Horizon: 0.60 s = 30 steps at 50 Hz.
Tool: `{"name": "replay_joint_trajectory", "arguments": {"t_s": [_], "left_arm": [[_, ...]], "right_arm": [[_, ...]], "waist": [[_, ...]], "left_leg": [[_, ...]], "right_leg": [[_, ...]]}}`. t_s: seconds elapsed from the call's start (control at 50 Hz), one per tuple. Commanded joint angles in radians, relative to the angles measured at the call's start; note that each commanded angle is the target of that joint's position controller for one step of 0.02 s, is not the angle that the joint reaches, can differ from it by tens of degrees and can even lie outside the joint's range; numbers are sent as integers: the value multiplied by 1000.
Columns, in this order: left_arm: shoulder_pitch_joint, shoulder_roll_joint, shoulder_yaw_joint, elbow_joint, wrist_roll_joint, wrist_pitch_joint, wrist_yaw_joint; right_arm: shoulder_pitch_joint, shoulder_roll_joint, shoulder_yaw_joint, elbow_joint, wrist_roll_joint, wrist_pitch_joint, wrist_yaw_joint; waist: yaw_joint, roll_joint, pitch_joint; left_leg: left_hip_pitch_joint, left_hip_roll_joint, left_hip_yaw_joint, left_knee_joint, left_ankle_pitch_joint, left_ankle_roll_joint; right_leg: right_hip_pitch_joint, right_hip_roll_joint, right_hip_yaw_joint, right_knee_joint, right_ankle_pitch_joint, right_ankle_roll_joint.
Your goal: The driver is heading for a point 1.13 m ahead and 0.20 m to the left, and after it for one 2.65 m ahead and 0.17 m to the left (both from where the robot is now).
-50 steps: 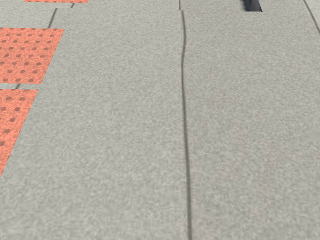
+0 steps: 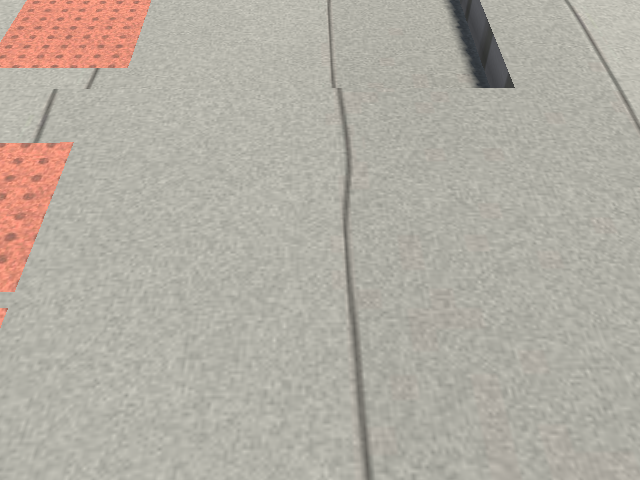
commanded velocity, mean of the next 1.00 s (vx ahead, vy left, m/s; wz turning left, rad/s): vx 0.50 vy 0.00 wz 0.14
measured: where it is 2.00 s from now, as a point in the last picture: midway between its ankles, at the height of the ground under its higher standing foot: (254, 289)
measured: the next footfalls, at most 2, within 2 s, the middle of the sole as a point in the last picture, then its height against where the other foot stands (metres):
right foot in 0.30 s outside the picture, level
left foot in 0.88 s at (285, 425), level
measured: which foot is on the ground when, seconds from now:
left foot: down 0.00-0.32, up 0.34-0.86, down 0.88-1.00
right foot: up 0.00-0.28, down 0.30-0.90, up 0.92-1.00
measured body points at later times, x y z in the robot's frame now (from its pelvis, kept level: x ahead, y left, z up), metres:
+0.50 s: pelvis +0.27 -0.08 +0.00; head +0.29 -0.10 +0.45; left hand +0.33 +0.18 -0.12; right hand +0.36 -0.35 -0.14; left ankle +0.27 +0.08 -0.66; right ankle +0.29 -0.16 -0.74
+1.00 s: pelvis +0.54 +0.00 -0.01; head +0.58 +0.01 +0.43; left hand +0.57 +0.27 -0.15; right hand +0.72 -0.24 -0.13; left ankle +0.60 +0.07 -0.74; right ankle +0.45 -0.18 -0.64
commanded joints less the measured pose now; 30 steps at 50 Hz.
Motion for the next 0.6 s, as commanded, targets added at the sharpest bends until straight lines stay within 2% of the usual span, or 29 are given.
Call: {"name": "replay_joint_trajectory", "arguments": {"t_s": [0.02,0.06,0.12,0.18,0.22,0.26,0.28,0.3,0.32,0.34,0.36,0.38,0.4,0.42,0.44,0.48,0.52,0.56,0.6], "left_arm": [[33,42,12,-43,12,6,7],[-50,34,9,-66,9,-1,2],[-156,29,4,-91,0,-6,-9],[-236,35,1,-121,-9,-10,-28],[-253,49,4,-139,-10,-19,-41],[-189,77,16,-131,-9,-27,-48],[-84,106,34,-102,-7,-30,-46],[108,167,62,-46,-5,-32,-39],[273,283,90,-20,16,-29,-34],[309,250,80,-4,12,-23,-39],[237,172,56,-17,6,-25,-41],[143,130,42,-41,6,-24,-40],[66,101,31,-53,9,-22,-45],[29,75,23,-56,13,-25,-49],[23,63,20,-48,18,-25,-53],[58,79,25,-22,17,-30,-51],[94,107,33,-2,19,-30,-41],[128,112,33,13,17,-23,-29],[137,120,34,20,18,-18,-19]], "right_arm": [[-39,-133,-21,-56,2,-16,-20],[1,-146,-24,-49,9,-9,-30],[59,-165,-27,-32,20,-1,-35],[107,-168,-29,-10,26,11,-35],[114,-174,-34,-3,26,21,-37],[90,-189,-40,-6,27,32,-39],[67,-185,-37,-12,24,37,-39],[57,-151,-24,-26,12,39,-39],[128,-60,7,-55,0,24,-34],[166,-27,19,-42,18,-3,-28],[90,-143,-9,-55,42,-21,-24],[10,-165,-15,-80,50,-27,-24],[-29,-152,-18,-86,39,-23,-30],[-33,-143,-25,-86,26,-10,-36],[-14,-119,-25,-81,23,5,-36],[3,-87,-24,-77,20,25,-39],[-59,-92,-29,-102,14,31,-41],[-138,-87,-30,-129,10,30,-40],[-190,-73,-27,-141,17,28,-33]], "waist": [[46,77,53],[17,76,52],[-23,83,57],[-50,92,78],[-42,99,81],[5,118,48],[65,116,-10],[141,83,-134],[151,-119,-304],[140,-261,-391],[136,-162,-265],[110,-98,-166],[78,-23,-96],[47,-24,-59],[26,-38,-44],[8,-32,-24],[13,-14,2],[30,-10,19],[44,-21,27]], "left_leg": [[-92,284,-218,-203,65,172],[-48,274,-192,-196,81,147],[12,271,-162,-180,72,123],[108,308,-172,-138,54,118],[169,339,-187,-95,65,106],[192,349,-188,-15,189,87],[179,312,-154,108,355,66],[79,250,-101,343,401,34],[-281,121,-20,750,92,-35],[-518,29,-118,969,-420,-52],[-613,98,-187,1062,-385,-29],[-616,153,-161,1046,-290,-15],[-572,193,-139,984,-209,-21],[-519,225,-140,917,-157,-25],[-467,235,-137,885,-126,-31],[-453,236,-122,844,-88,-45],[-519,241,-120,761,-14,-60],[-568,241,-117,649,75,-72],[-558,229,-108,533,174,-70]], "right_leg": [[-32,-43,3,-144,151,28],[-34,-27,-11,-299,247,31],[6,12,-43,-464,307,39],[-2,27,-46,-551,260,30],[8,36,-45,-595,187,5],[119,66,-69,-635,118,-25],[264,99,-96,-658,106,-47],[528,68,-57,-642,128,-89],[933,-190,314,-657,92,-220],[1067,-295,676,-819,-32,-307],[964,-261,587,-836,-67,-255],[823,-224,428,-848,-3,-216],[681,-177,317,-885,83,-196],[590,-136,239,-921,130,-178],[532,-111,193,-951,153,-171],[491,-93,130,-982,247,-186],[504,-94,95,-999,313,-193],[531,-91,69,-1008,331,-185],[544,-76,11,-1021,303,-162]]}}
